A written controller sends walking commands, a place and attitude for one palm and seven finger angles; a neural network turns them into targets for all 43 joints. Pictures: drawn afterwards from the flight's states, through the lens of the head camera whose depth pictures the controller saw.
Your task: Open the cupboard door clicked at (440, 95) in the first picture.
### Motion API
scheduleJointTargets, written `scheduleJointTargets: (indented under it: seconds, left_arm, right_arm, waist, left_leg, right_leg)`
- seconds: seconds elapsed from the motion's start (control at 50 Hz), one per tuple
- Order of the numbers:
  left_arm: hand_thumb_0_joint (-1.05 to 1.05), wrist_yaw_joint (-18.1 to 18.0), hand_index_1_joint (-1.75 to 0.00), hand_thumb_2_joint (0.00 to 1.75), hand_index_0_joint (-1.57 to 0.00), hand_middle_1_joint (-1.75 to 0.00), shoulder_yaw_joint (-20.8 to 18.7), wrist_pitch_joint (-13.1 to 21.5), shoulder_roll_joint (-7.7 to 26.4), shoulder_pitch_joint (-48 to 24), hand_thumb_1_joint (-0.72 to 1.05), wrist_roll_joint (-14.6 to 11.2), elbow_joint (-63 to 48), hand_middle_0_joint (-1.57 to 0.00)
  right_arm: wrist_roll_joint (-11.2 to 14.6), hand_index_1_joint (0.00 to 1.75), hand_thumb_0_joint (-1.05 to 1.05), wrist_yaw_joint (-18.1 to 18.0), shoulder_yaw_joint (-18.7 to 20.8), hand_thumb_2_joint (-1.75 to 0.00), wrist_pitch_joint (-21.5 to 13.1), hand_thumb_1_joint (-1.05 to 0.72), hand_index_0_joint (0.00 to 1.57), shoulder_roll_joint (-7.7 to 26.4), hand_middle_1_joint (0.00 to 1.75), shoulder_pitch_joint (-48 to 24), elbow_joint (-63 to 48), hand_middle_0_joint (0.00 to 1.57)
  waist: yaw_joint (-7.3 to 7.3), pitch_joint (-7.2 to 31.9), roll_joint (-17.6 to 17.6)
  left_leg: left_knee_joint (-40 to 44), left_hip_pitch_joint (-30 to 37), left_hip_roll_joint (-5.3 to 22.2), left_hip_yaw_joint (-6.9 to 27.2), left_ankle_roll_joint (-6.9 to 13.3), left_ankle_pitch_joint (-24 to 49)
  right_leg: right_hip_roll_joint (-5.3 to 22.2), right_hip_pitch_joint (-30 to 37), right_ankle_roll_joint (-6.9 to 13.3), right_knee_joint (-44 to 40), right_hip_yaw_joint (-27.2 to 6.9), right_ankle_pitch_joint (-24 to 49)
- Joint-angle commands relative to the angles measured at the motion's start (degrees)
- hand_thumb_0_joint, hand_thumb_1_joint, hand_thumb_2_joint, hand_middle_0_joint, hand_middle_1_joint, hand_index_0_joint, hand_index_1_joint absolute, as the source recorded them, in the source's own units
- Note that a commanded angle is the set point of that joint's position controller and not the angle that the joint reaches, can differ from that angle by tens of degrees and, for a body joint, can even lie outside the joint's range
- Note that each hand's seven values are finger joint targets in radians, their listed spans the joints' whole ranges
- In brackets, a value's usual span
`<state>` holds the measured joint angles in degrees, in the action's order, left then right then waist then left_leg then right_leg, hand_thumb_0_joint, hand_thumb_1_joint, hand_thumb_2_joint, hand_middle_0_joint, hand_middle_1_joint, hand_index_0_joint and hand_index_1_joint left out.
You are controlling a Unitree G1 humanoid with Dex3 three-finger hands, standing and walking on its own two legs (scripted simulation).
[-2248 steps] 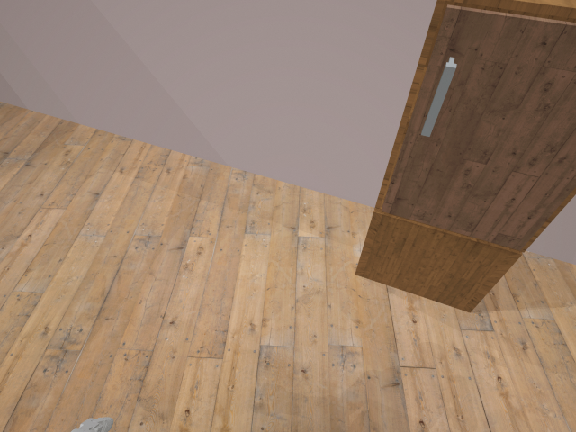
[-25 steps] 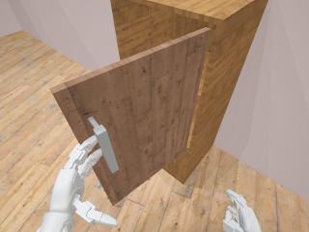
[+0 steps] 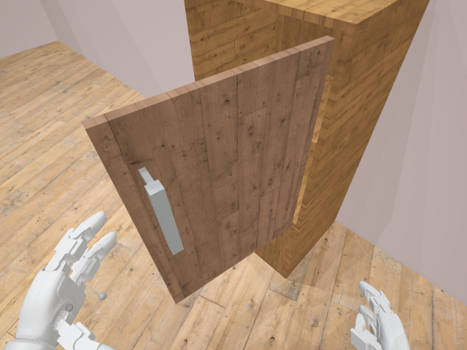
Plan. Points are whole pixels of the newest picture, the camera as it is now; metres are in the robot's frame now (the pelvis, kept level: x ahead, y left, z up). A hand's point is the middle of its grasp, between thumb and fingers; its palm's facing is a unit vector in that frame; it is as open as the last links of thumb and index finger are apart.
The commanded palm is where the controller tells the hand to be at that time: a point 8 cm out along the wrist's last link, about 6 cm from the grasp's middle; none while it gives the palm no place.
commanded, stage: draw the hand back to the body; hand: left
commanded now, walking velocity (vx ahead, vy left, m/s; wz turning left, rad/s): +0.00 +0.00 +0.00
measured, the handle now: (161, 213) +0.30 +0.15 +0.11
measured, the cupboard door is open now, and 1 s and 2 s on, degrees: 79 79 79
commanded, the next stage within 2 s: step back with the hand held close in 1.58 s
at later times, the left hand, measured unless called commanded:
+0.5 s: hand (73, 279) +0.17 +0.23 +0.13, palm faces +0.03 -1.00 -0.07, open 16.2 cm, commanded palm +0.14 +0.28 +0.15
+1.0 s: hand (43, 234) +0.22 +0.27 +0.17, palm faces +0.35 -0.85 -0.39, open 11.5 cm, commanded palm +0.17 +0.31 +0.19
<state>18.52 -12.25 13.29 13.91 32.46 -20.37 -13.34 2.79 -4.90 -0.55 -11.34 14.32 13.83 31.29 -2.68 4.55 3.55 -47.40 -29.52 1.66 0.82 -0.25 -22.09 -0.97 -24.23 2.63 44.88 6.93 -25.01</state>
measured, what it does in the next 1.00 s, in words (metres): stands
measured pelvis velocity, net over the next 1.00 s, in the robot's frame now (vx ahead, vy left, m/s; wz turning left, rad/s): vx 0.02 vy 0.03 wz -0.05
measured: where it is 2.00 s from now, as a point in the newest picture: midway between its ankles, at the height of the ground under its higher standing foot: outside the picture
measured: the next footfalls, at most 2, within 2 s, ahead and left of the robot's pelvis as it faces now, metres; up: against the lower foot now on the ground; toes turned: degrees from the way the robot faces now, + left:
none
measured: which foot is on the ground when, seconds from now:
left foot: down 0.00-1.00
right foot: down 0.00-1.00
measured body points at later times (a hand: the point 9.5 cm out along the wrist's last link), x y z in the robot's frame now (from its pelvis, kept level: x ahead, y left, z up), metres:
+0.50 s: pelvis +0.00 +0.03 +0.01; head -0.01 +0.03 +0.46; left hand +0.17 +0.28 +0.14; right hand +0.19 -0.18 -0.05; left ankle +0.02 +0.12 -0.70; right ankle -0.02 -0.09 -0.70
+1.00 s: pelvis +0.02 +0.03 +0.04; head +0.01 +0.02 +0.49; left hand +0.19 +0.31 +0.19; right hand +0.20 -0.19 -0.05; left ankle +0.02 +0.12 -0.70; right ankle -0.02 -0.09 -0.70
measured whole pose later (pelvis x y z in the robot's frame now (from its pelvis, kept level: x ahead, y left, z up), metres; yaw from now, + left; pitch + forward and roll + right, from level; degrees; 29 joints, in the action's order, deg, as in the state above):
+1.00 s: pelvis +0.02 +0.03 +0.04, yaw -3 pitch -3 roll -1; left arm -7.1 -14.5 3.2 19.0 30.8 -2.9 -24.4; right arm 0.0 -4.2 -1.8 -6.2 12.7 11.7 35.6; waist -3.8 -1.2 2.6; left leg -25.2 -7.5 -0.6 -3.5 2.3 -14.4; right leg 0.5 -3.5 -0.2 22.3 2.6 -15.5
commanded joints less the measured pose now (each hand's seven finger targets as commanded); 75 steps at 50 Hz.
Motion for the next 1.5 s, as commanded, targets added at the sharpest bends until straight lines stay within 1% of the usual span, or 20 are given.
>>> scheduleJointTargets:
  seconds: [0.0,0.08,0.12,0.2,0.26,0.38,0.42,0.48,0.5,0.52,0.56,0.68,0.72,0.88,0.94,1.02,1.18,1.26,1.34,1.48]
  left_arm:
    - [0.0,-0.97,-0.3,0.3,-0.15,-0.3,-4.12,2.93,8.01,-5.67,-0.5,-0.27,-13.7,-0.15]
    - [0.0,-3.36,-0.3,0.3,-0.15,-0.3,-4.67,1.05,8.47,-3.98,-0.5,1.13,-16.53,-0.15]
    - [0.0,-4.07,-0.3,0.3,-0.15,-0.3,-5.28,-0.48,8.35,-3.06,-0.5,1.18,-15.95,-0.15]
    - [0.0,-4.53,-0.3,0.3,-0.15,-0.3,-2.73,-3.01,6.5,-3.72,-0.5,1.41,-19.04,-0.15]
    - [0.0,-5.01,-0.3,0.3,-0.15,-0.3,-3.69,-4.39,7.23,-4.15,-0.5,1.55,-19.61,-0.15]
    - [0.0,-5.08,-0.3,0.3,-0.15,-0.3,-3.54,-6.0,7.6,-5.4,-0.5,1.85,-22.77,-0.15]
    - [0.0,-5.17,-0.3,0.33,-0.15,-0.3,-5.0,-6.63,8.85,-5.97,-0.43,1.83,-21.88,-0.15]
    - [0.0,-4.64,-0.3,0.37,-0.16,-0.3,-4.68,-7.7,8.37,-7.19,-0.32,1.6,-22.88,-0.16]
    - [0.0,-13.83,-0.3,0.39,-0.16,-0.3,-6.79,-6.69,16.48,-9.46,-0.29,10.95,-27.55,-0.16]
    - [0.0,-18.05,-0.3,0.4,-0.16,-0.3,-5.55,-7.48,12.91,-6.19,-0.26,11.95,-24.73,-0.16]
    - [0.0,-21.84,-0.3,0.43,-0.16,-0.3,-2.18,-8.08,9.14,-3.92,-0.18,14.37,-23.89,-0.16]
    - [0.0,-25.8,-0.3,0.52,-0.17,-0.3,-3.29,-6.97,10.92,-3.62,0.02,17.37,-25.23,-0.17]
    - [0.0,-26.39,-0.3,0.55,-0.17,-0.3,-4.79,-6.87,12.34,-4.85,0.09,17.75,-24.02,-0.17]
    - [0.0,-26.59,-0.3,0.68,-0.18,-0.3,-7.65,-6.57,13.02,-4.04,0.37,17.77,-24.05,-0.18]
    - [0.0,-26.55,-0.3,0.72,-0.19,-0.3,-8.89,-6.58,13.58,-5.05,0.48,17.42,-22.73,-0.19]
    - [0.0,-26.64,-0.3,0.78,-0.19,-0.3,-11.15,-6.25,15.29,-6.59,0.62,17.4,-23.74,-0.19]
    - [0.0,-26.38,-0.3,0.9,-0.2,-0.3,-13.6,-6.31,16.45,-10.75,0.9,16.5,-21.45,-0.2]
    - [0.0,-25.76,-0.3,0.9,-0.2,-0.3,-12.13,-6.46,14.69,-9.12,0.9,16.17,-19.1,-0.2]
    - [0.0,-25.92,-0.3,0.9,-0.2,-0.3,-12.84,-6.0,16.27,-10.53,0.9,16.45,-21.5,-0.2]
    - [0.0,-25.99,-0.3,0.9,-0.2,-0.3,-13.56,-5.59,16.55,-9.88,0.9,16.18,-21.03,-0.2]
  right_arm:
    - [-0.16,0.3,0.0,-0.34,1.67,-0.9,-4.86,-0.9,0.2,5.61,0.3,-5.82,-9.68,0.2]
    - [-0.11,0.3,0.0,-0.09,1.24,-0.9,-5.21,-0.9,0.2,4.78,0.3,-6.53,-9.93,0.2]
    - [-0.07,0.3,0.0,0.11,1.17,-0.9,-4.96,-0.9,0.2,4.74,0.3,-6.83,-9.66,0.2]
    - [0.07,0.3,0.0,0.27,0.59,-0.9,-5.0,-0.9,0.2,4.94,0.3,-7.04,-10.48,0.2]
    - [0.04,0.3,0.0,0.11,0.53,-0.9,-5.16,-0.9,0.2,5.11,0.3,-6.95,-10.14,0.2]
    - [0.1,0.3,0.0,0.03,0.1,-0.9,-5.83,-0.9,0.2,5.35,0.3,-6.95,-9.68,0.2]
    - [0.01,0.3,0.0,-0.06,0.13,-0.9,-5.86,-0.9,0.2,5.56,0.3,-7.17,-8.98,0.2]
    - [0.18,0.3,0.0,-0.16,-0.16,-0.9,-6.11,-0.9,0.2,5.56,0.3,-7.38,-8.98,0.2]
    - [-1.03,0.3,0.0,-1.19,-0.25,-0.9,-5.22,-0.9,0.2,5.11,0.3,-8.68,-9.14,0.2]
    - [-1.59,0.3,0.0,-1.67,-0.44,-0.9,-4.83,-0.9,0.2,4.36,0.3,-8.16,-8.28,0.2]
    - [-1.91,0.3,0.0,-1.47,-0.77,-0.9,-3.23,-0.9,0.2,4.38,0.3,-8.17,-7.63,0.2]
    - [-2.7,0.3,0.0,-0.62,-0.2,-0.9,-0.99,-0.9,0.2,4.84,0.3,-8.74,-6.64,0.2]
    - [-2.84,0.3,0.0,-0.48,0.01,-0.9,-0.41,-0.9,0.2,5.14,0.3,-8.96,-6.12,0.2]
    - [-2.95,0.3,0.0,0.33,0.89,-0.9,1.53,-0.9,0.2,4.95,0.3,-9.26,-5.12,0.2]
    - [-2.92,0.3,0.0,0.46,1.14,-0.9,2.41,-0.9,0.2,5.04,0.3,-9.66,-5.09,0.2]
    - [-3.02,0.3,0.0,0.66,1.25,-0.9,2.97,-0.9,0.2,4.99,0.3,-9.59,-4.58,0.2]
    - [-2.68,0.3,0.0,0.59,1.61,-0.9,4.3,-0.9,0.2,4.8,0.3,-10.47,-4.17,0.2]
    - [-2.68,0.3,0.0,0.64,1.81,-0.9,4.79,-0.9,0.2,4.82,0.3,-10.79,-4.34,0.2]
    - [-2.72,0.3,0.0,0.58,1.85,-0.9,4.56,-0.9,0.2,4.81,0.3,-11.16,-4.28,0.2]
    - [-2.73,0.3,0.0,0.32,1.77,-0.9,4.14,-0.9,0.2,4.31,0.3,-11.18,-3.99,0.2]
  waist:
    - [0.51,4.69,-2.39]
    - [-0.53,5.83,0.55]
    - [-0.71,5.3,-0.93]
    - [-0.21,3.27,0.86]
    - [-0.18,2.88,-1.18]
    - [-0.06,2.28,0.73]
    - [-0.33,2.0,-0.56]
    - [-0.28,1.74,1.64]
    - [-2.04,0.44,1.64]
    - [-0.99,-3.33,-0.4]
    - [-0.4,-3.73,-0.08]
    - [-0.62,-1.98,1.23]
    - [-0.77,-2.81,-0.52]
    - [-1.23,-0.92,0.77]
    - [-1.19,-2.07,-1.27]
    - [-1.57,-0.15,1.96]
    - [-1.3,-1.33,0.2]
    - [-1.36,-1.82,-2.32]
    - [-1.52,-0.82,0.54]
    - [-1.52,-1.57,-0.83]
  left_leg:
    - [5.46,5.21,-2.16,1.36,1.81,8.91]
    - [7.87,7.47,-1.99,1.37,1.81,9.94]
    - [8.74,7.37,-1.78,1.55,1.74,10.16]
    - [11.03,8.65,-1.6,1.95,1.6,7.82]
    - [12.16,9.45,-1.26,2.42,1.54,7.66]
    - [14.06,11.74,-1.15,2.92,1.22,8.24]
    - [14.55,11.78,-0.99,3.14,1.17,8.41]
    - [15.9,13.2,-1.03,3.31,0.86,8.62]
    - [18.4,13.47,-0.65,2.7,1.1,5.36]
    - [19.5,13.18,-0.72,2.36,0.87,2.25]
    - [21.42,14.99,-0.18,2.46,0.97,3.09]
    - [25.19,20.07,0.26,1.35,0.97,10.6]
    - [26.13,20.3,0.44,1.4,0.88,12.13]
    - [25.94,25.15,0.68,-0.05,0.65,24.53]
    - [26.27,25.06,0.64,-0.39,0.86,23.96]
    - [25.73,26.14,0.46,-0.72,0.74,27.42]
    - [25.73,27.27,0.26,-1.83,1.37,26.33]
    - [26.02,27.35,0.12,-2.29,1.82,24.65]
    - [25.7,27.72,-0.11,-2.35,1.81,24.92]
    - [25.66,27.81,-0.29,-2.61,1.89,24.07]
  right_leg:
    - [1.2,0.23,-2.29,-10.67,-7.67,11.75]
    - [0.43,1.41,-1.61,-9.71,-5.23,12.82]
    - [0.05,2.43,-1.54,-9.82,-4.31,13.33]
    - [-0.47,1.05,-1.61,-10.53,-2.88,10.89]
    - [-0.68,1.69,-1.61,-11.17,-2.39,10.49]
    - [-0.83,2.36,-1.5,-12.35,-1.79,10.93]
    - [-0.91,3.51,-1.39,-12.93,-1.74,11.05]
    - [-0.85,3.88,-1.45,-13.61,-1.45,11.18]
    - [0.09,6.76,-0.8,-17.78,-5.23,9.28]
    - [0.47,6.11,-0.75,-20.19,-5.21,6.5]
    - [0.81,8.49,-0.81,-20.83,-4.71,6.88]
    - [0.95,14.3,-0.85,-22.97,-4.86,12.61]
    - [0.85,15.84,-0.78,-23.85,-4.8,13.58]
    - [0.88,18.73,-1.14,-24.59,-5.23,21.97]
    - [0.91,18.89,-1.23,-25.29,-5.35,22.69]
    - [1.09,20.37,-1.06,-25.17,-5.6,25.16]
    - [1.2,19.36,-1.56,-26.28,-5.88,26.58]
    - [1.21,19.28,-1.83,-26.94,-6.1,26.48]
    - [1.4,19.69,-1.7,-26.97,-6.62,27.06]
    - [1.39,19.11,-1.88,-27.5,-6.52,27.01]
